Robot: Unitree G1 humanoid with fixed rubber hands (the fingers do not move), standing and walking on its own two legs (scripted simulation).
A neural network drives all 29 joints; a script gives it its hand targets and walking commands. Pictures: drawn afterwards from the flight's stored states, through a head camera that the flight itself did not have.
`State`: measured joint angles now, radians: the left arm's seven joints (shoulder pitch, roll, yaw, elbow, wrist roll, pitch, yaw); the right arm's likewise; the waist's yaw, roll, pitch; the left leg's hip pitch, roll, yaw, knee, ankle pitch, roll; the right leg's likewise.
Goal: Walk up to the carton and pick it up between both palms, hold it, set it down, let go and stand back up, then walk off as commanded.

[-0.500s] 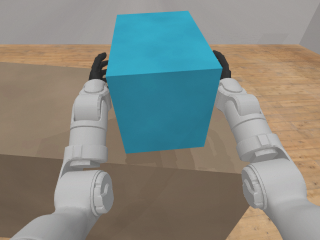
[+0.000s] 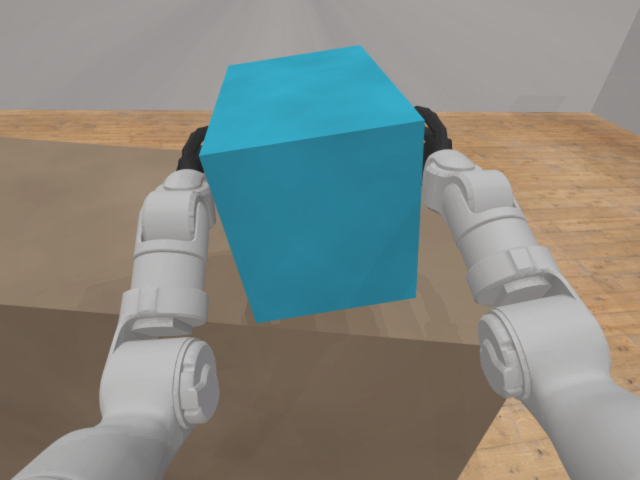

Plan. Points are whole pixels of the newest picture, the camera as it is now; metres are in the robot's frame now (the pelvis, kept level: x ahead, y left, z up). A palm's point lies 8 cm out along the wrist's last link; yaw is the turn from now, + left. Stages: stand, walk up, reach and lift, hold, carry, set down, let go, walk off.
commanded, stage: reach and lift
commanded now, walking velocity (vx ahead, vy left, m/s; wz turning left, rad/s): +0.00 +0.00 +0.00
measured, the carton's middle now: (313, 170) +0.44 +0.05 +0.23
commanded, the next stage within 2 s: hold in 0.74 s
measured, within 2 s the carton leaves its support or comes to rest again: neither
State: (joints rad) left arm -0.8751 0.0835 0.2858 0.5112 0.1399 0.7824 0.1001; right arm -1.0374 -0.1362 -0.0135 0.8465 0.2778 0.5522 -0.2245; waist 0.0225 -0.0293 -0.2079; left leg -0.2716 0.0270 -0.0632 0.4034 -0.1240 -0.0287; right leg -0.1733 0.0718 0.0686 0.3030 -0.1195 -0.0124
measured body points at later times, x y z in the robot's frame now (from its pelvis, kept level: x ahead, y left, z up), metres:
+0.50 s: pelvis +0.01 +0.00 +0.00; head -0.08 +0.03 +0.44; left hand +0.39 +0.20 +0.26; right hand +0.42 -0.10 +0.29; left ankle +0.06 +0.12 -0.75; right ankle +0.03 -0.12 -0.75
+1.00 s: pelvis +0.00 +0.00 +0.00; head -0.08 +0.02 +0.44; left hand +0.38 +0.19 +0.28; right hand +0.41 -0.10 +0.31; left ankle +0.06 +0.12 -0.75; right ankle +0.03 -0.12 -0.75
